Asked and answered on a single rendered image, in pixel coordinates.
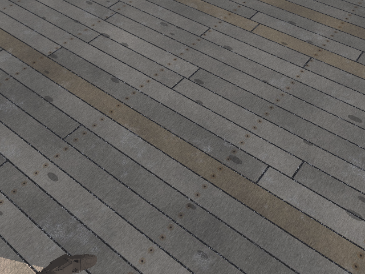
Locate robot left hand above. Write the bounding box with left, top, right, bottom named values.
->
left=36, top=254, right=97, bottom=274

